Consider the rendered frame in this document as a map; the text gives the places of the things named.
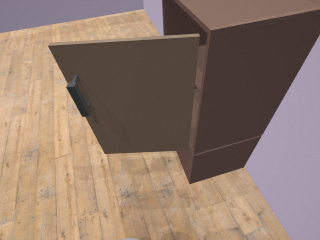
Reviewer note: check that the handle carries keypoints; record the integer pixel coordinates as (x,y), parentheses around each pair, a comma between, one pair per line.
(78,98)

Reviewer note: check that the cupboard door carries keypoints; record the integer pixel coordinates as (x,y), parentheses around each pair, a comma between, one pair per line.
(141,89)

